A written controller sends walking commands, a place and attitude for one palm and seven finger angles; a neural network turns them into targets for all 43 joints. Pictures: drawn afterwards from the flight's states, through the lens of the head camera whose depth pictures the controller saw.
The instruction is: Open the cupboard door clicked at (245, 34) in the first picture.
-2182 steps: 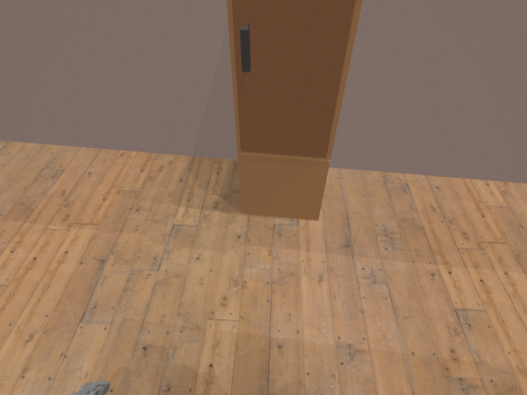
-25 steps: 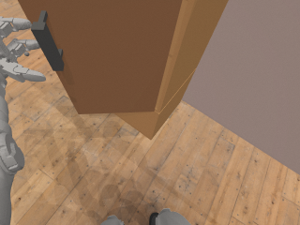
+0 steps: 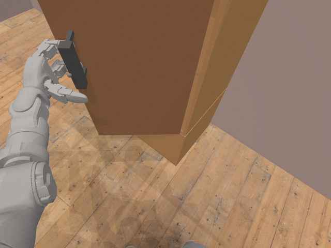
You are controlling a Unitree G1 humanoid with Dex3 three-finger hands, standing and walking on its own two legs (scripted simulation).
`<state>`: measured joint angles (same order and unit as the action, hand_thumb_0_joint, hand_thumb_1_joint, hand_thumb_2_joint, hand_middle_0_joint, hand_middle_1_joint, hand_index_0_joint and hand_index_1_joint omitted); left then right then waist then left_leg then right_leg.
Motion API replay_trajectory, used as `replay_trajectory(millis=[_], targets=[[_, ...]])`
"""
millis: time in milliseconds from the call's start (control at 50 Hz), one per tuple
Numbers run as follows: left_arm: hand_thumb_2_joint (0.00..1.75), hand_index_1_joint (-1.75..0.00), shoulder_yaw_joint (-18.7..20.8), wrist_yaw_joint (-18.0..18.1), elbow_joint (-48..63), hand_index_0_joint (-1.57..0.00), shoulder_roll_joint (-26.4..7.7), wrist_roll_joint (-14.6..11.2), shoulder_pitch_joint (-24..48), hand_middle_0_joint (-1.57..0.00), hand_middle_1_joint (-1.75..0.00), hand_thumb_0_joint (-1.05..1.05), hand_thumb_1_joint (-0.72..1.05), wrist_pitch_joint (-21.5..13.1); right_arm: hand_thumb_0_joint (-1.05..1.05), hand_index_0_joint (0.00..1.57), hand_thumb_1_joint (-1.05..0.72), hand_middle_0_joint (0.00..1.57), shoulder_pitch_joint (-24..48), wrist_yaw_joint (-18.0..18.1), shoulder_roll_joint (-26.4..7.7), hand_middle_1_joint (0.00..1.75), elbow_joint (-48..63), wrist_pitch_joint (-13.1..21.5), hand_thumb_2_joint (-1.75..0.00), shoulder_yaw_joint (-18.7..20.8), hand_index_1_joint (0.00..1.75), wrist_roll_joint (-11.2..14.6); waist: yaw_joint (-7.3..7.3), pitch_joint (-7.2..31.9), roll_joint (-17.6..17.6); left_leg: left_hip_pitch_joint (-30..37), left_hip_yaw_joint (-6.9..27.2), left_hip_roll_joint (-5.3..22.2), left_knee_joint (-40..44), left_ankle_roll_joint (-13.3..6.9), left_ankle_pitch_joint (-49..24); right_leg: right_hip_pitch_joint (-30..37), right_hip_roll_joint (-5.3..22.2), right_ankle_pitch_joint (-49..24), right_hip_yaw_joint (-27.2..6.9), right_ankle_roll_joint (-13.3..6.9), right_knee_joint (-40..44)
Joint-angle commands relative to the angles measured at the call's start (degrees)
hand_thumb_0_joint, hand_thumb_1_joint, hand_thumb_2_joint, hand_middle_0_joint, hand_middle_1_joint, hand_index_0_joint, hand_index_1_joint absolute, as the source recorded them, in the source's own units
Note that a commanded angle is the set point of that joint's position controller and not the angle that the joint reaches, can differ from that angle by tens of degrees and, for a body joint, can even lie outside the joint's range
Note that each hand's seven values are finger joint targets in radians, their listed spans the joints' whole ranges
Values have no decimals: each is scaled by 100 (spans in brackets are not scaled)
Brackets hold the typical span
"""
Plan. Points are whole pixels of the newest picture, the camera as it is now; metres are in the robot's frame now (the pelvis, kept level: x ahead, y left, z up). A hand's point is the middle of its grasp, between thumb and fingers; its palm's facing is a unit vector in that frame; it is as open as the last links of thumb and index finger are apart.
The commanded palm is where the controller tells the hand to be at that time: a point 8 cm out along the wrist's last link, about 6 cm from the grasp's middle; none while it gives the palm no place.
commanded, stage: slide the fingers in behind the handle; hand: left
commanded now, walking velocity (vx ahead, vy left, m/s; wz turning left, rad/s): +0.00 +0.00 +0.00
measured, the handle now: (76, 60) +0.54 +0.19 +0.12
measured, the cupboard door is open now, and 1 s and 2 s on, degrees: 41 41 41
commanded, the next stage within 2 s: close the thumb around the handle in 1.00 s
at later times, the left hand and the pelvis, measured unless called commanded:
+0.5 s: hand (80, 77) +0.48 +0.17 +0.12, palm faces -0.04 -1.00 +0.00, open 14.0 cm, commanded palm +0.47 +0.22 +0.12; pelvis -0.03 -0.01 +0.00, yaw +0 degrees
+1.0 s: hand (81, 74) +0.50 +0.17 +0.11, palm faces -0.02 -1.00 +0.01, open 13.8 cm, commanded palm +0.47 +0.22 +0.12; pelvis -0.01 -0.01 +0.00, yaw -1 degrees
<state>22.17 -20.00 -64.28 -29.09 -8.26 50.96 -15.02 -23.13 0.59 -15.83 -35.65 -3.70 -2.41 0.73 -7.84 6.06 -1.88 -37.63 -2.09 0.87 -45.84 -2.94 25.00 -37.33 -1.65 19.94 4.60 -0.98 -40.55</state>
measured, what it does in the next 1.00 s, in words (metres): stands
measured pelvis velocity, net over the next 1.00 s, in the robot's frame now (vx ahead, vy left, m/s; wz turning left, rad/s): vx -0.01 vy -0.01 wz -0.02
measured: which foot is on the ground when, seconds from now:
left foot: down 0.00-1.00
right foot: down 0.00-1.00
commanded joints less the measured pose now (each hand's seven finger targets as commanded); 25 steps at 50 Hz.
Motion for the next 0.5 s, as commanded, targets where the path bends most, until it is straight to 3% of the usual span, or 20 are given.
replay_trajectory(millis=[0, 60, 100, 120, 140, 160, 180, 220, 320, 380, 440, 480], targets=[[30, -120, 341, 265, 1283, -30, -1723, 4, 2548, -30, -120, 0, -50, -404, 0, 20, -90, 20, -890, 74, -995, 30, 347, 113, -90, 379, 30, -24, 22, 2316, -479, 1658, 496, 76, 329, 168, -3650, 1046, -102, -2695, -278, -35, 86], [30, -120, 430, 336, 1310, -30, -1866, 91, 2271, -30, -120, 0, -50, -544, 0, 20, -90, 20, -826, 70, -976, 30, 431, 105, -90, 366, 30, -13, 96, 2392, -561, 1571, 419, 54, 309, 158, -3552, 1193, -91, -2775, -336, -41, 56], [30, -120, 225, 289, 1187, -30, -1608, 58, 2426, -30, -120, 0, -50, -545, 0, 20, -90, 20, -793, 69, -970, 30, 427, 115, -90, 367, 30, 1, -27, 2175, -341, 1414, 375, 39, 368, 119, -3088, 1189, -104, -2625, -346, -23, 113], [30, -120, 315, 260, 1074, -30, -1728, 60, 2353, -30, -120, 0, -50, -521, 0, 20, -90, 20, -804, 86, -1005, 30, 435, 118, -90, 373, 30, 15, 11, 2136, -233, 1283, 362, 24, 393, 99, -2872, 1252, -100, -2541, -358, -36, 119], [30, -120, 191, 211, 1132, -30, -1597, 7, 2551, -30, -120, 0, -50, -539, 0, 20, -90, 20, -789, 104, -997, 30, 448, 130, -90, 361, 30, 15, -79, 2119, -295, 1317, 348, 12, 409, 77, -2832, 1278, -90, -2568, -363, -41, 136], [30, -120, 295, 181, 1076, -30, -1724, -2, 2555, -30, -120, 0, -50, -533, 0, 20, -90, 20, -806, 123, -1026, 30, 423, 134, -90, 376, 30, 27, -42, 2203, -226, 1300, 358, 7, 421, 75, -2688, 1301, -91, -2484, -380, -35, 154], [30, -120, 231, 144, 1057, -30, -1701, 2, 2671, -30, -120, 0, -50, -527, 0, 20, -90, 20, -781, 142, -1024, 30, 412, 154, -90, 372, 30, 34, -95, 2179, -270, 1279, 348, 1, 430, 69, -2531, 1261, -83, -2394, -405, -27, 181], [30, -120, 61, 92, 1094, -30, -1458, -43, 2816, -30, -120, 0, -50, -533, 0, 20, -90, 20, -779, 160, -1004, 30, 364, 207, -90, 367, 30, 30, -138, 2191, -401, 1347, 353, -8, 430, 68, -2400, 1152, -76, -2263, -402, -36, 214], [30, -120, -53, 151, 682, -30, -1428, -37, 3134, -30, -120, 0, -50, -490, 0, 20, -90, 20, -816, 198, -1043, 30, 215, 317, -90, 339, 30, 39, -295, 1751, -265, 974, 399, -23, 484, 44, -1692, 881, -58, -1645, -437, -21, 317], [30, -120, -152, 218, 806, -30, -1382, 33, 3421, -30, -120, 0, -50, -553, 0, 20, -90, 20, -866, 199, -1036, 30, 162, 389, -90, 343, 30, 16, -329, 2036, -592, 1248, 470, -11, 434, 72, -1827, 701, -57, -1603, -411, -39, 254], [30, -120, -9, 312, 726, -30, -1449, 31, 3313, -30, -120, 0, -50, -577, 0, 20, -90, 20, -973, 172, -1049, 30, 151, 429, -90, 350, 30, -16, -270, 2305, -453, 1302, 487, -12, 373, 69, -2064, 797, -82, -1753, -403, -44, 199], [30, -120, 27, 360, 590, -30, -1502, 48, 3348, -30, -120, 0, -50, -531, 0, 20, -90, 20, -958, 164, -1053, 30, 157, 430, -90, 327, 30, -15, -273, 2206, -396, 1084, 457, -24, 387, 72, -1930, 845, -71, -1721, -426, -25, 202]])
